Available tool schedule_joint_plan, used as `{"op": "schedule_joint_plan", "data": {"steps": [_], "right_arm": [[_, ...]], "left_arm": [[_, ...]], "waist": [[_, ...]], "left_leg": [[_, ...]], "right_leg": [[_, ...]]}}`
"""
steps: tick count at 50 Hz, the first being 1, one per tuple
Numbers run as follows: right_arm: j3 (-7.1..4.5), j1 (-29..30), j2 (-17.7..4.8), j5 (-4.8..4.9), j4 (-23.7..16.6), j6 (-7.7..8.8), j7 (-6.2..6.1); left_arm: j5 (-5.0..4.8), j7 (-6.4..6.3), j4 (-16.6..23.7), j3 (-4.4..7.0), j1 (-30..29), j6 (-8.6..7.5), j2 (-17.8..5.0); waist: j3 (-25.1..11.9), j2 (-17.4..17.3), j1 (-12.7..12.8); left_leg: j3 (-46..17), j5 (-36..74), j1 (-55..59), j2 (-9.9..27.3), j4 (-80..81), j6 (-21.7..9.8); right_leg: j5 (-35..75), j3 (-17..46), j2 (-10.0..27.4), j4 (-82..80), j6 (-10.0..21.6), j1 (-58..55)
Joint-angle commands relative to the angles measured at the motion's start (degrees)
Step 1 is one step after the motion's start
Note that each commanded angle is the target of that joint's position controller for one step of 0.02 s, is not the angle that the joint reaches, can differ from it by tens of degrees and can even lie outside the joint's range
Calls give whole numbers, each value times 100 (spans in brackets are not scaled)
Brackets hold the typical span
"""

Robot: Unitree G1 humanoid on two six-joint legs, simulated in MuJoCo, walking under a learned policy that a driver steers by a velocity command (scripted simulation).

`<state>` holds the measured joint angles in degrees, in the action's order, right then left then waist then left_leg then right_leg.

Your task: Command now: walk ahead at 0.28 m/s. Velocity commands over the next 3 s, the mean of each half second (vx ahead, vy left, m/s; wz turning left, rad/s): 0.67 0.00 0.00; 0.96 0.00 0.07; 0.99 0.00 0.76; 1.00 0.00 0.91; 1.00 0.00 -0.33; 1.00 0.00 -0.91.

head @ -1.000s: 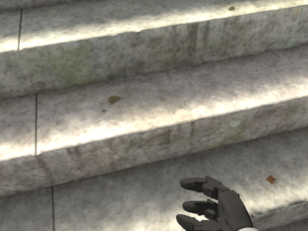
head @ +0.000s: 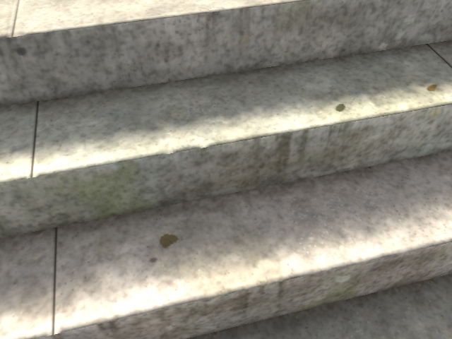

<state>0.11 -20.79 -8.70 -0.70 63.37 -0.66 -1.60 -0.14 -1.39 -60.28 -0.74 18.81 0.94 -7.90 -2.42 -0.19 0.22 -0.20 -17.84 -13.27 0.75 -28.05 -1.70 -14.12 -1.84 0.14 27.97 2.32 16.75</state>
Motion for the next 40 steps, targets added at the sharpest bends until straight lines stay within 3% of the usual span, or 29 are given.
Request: {"op": "schedule_joint_plan", "data": {"steps": [1, 3, 5, 6, 7, 9, 14, 16, 18, 19, 20, 21, 22, 23, 25, 27, 28, 29, 30, 31, 32, 33, 34, 35, 36, 37, 38, 39, 40], "right_arm": [[-106, 63, -695, 0, -428, 164, -8], [-25, -131, -494, -75, -539, 324, -6], [-97, -822, -832, -72, -494, 413, -30], [-197, -860, -1143, -50, -558, 421, -47], [-253, -930, -1273, -17, -607, 456, -61], [-257, -708, -1255, 10, -743, 581, -77], [-171, -109, -1107, 116, -746, 462, 20], [-195, 572, -1452, 46, -930, 379, 87], [-216, 962, -1583, 88, -1158, 374, 173], [-103, 1564, -1264, 26, -1612, 494, 243], [247, 2885, -77, -139, -2131, 757, 310], [351, 2442, 559, -2, -2182, 1059, 391], [368, 1216, 425, 163, -2245, 1264, 543], [512, 1700, 466, 263, -2758, 1240, 572], [826, 2854, 995, 184, -3567, 1039, 569], [976, 2669, 849, 131, -4055, 908, 653], [974, 2967, 549, 241, -4152, 846, 643], [1009, 2869, 255, 187, -4281, 744, 522], [771, 2303, -228, 75, -4003, 685, 473], [679, 2266, -436, -74, -3981, 685, 349], [556, 2032, -600, -253, -3830, 629, 182], [364, 1419, -952, -238, -3584, 573, 158], [142, 846, -1240, -3, -3325, 550, 217], [-44, -249, -1625, -16, -2733, 503, 255], [-138, -1036, -2104, -305, -1958, 355, 288], [123, -603, -730, -402, -1845, 350, 220], [279, -244, -21, -303, -1574, 422, 302], [331, -188, 364, -183, -1201, 429, 422], [328, -225, 612, -161, -974, 426, 552]], "left_arm": [[-66, -41, 320, 266, 12, -74, -1059], [-40, -29, 660, 258, -555, -206, -904], [-62, 44, 1178, 144, -1540, -388, -567], [-70, 104, 1295, 36, -1686, -509, -234], [-84, 153, 1287, -43, -1595, -616, -127], [-56, 247, 1435, -90, -1516, -748, -288], [26, 457, 2063, -333, -1997, -770, -234], [97, 477, 1895, -148, -944, -725, -738], [-29, 411, 1414, 307, 690, -669, -1369], [55, 329, 997, 476, 1727, -542, -1914], [121, 361, 497, 394, 2536, -401, -1581], [375, 392, 660, 15, 1895, -356, -765], [402, 387, 777, 149, 1903, -348, -1094], [314, 359, 769, 225, 1503, -339, -1163], [409, 353, 509, -33, 725, -422, -367], [221, 305, 324, -205, -168, -521, -86], [219, 287, 293, -308, -574, -512, 30], [91, 187, 413, -296, -896, -591, -390], [-194, 129, 378, -317, -772, -822, -499], [-275, 107, 285, -104, -83, -987, -1335], [-280, 111, 250, 185, 126, -896, -2238], [-114, 11, 329, 420, 0, -737, -2898], [82, -106, 443, 476, 5, -602, -2689], [220, -191, 876, 455, -541, -652, -2247], [357, 71, 1259, 135, -805, -876, -719], [194, 369, 1829, 77, -1126, -1111, -144], [-68, 480, 2588, -60, -1983, -1184, 232], [-83, 542, 2945, -328, -2131, -1122, 787], [47, 592, 2924, -585, -1915, -1005, 1161]], "waist": [[687, 501, -34], [571, 276, -306], [443, -607, -745], [343, -1238, -695], [138, -1333, -683], [101, -987, -502], [366, -285, -7], [-61, -522, 699], [-619, -419, 1591], [-556, 683, 1804], [-94, 1858, 1972], [-135, 1959, 1060], [-1232, 1779, 619], [-800, 1392, 523], [566, 573, 130], [1073, 309, -839], [1208, 295, -929], [834, 359, -1220], [-354, 96, -1445], [-1248, 258, -1453], [-1715, 361, -1530], [-1829, 907, -1854], [-1878, 1149, -1952], [-1655, 580, -2027], [-1184, -3075, -1343], [-824, -2095, -1049], [427, -1198, -613], [981, -526, -215], [905, 165, 59]], "left_leg": [[-197, -1503, -1352, 114, -66, -714], [-441, -1049, -931, 299, 96, -931], [-1360, -1665, 446, 780, 791, -1247], [-2193, -2153, 786, 1294, 1144, -1484], [-2980, -2336, 830, 1768, 1410, -1727], [-3349, -1802, 1130, 2100, 1569, -1750], [-1431, 668, 538, 1673, 1973, -1121], [-611, 4171, -69, 1319, 1405, -1024], [43, 6264, -312, 730, -819, -883], [218, 4629, -2287, 340, -3053, -574], [195, -26, -3481, -617, -6159, -443], [-1028, -577, -5230, -1061, -9465, -673], [-1234, -617, -6306, -945, -10543, -679], [-777, -900, -7518, -611, -11404, -461], [-956, -1371, -8559, -174, -12610, -467], [-834, -732, -7197, 166, -10377, -627], [-336, -16, -5960, 17, -9110, -621], [457, 422, -3622, 119, -7775, -394], [1255, 1004, -995, -243, -7383, -462], [1440, 382, 101, -436, -6802, -346], [1366, -1023, -193, -541, -6125, -344], [1225, -2128, -821, -594, -5025, -324], [872, -1928, -772, -686, -3152, -477], [-937, -1515, 498, -280, -1630, -860], [-3766, 1210, 1101, 999, 159, -1731], [-5558, -31, 810, 1512, 845, -1915], [-4560, -296, 245, 1574, 447, -1603], [-3045, 416, -83, 1334, 32, -1218], [-1817, 621, -50, 1006, -72, -798]], "right_leg": [[-3010, 1401, 858, -991, 929, 379], [-2298, 1348, 841, -699, 910, 1052], [-1194, 326, 196, 557, 458, 2759], [-437, -219, -78, 1600, 249, 3155], [-95, -224, -29, 2508, 138, 3239], [-297, 328, 378, 4143, 21, 3849], [-982, -65, 699, 3358, 94, 2910], [-1157, -438, 343, 2442, 369, 841], [499, -592, -44, 454, 511, -1263], [-286, 809, 576, 54, 618, -2793], [3065, 1310, 1241, -248, 543, -2665], [6873, 1935, 1456, 936, 633, -2824], [5233, 3197, 2181, 241, 1310, -3741], [2092, 3517, 2461, -639, 1767, -3672], [603, 2779, 2271, -1048, 1193, -2090], [37, 1172, 1447, -1803, 516, 471], [546, 246, 918, -2314, 365, 1959], [1502, -69, 875, -3241, 644, 3641], [5784, -601, 574, -3027, 613, 3655], [8915, -425, 835, -2477, 735, 2591], [11413, -212, 1283, -1778, 805, 776], [12766, 44, 1544, -561, 877, -993], [12870, 167, 1523, 732, 970, -2009], [11559, 652, 1488, 2649, 1179, -887], [1749, 768, -534, 6018, 821, 1442], [708, 2184, -1175, 9185, 974, 3503], [52, 2049, -1204, 10876, 1112, 5351], [-425, 1868, -932, 11355, 1203, 6197], [-198, 1813, -672, 11126, 1229, 6526]]}}
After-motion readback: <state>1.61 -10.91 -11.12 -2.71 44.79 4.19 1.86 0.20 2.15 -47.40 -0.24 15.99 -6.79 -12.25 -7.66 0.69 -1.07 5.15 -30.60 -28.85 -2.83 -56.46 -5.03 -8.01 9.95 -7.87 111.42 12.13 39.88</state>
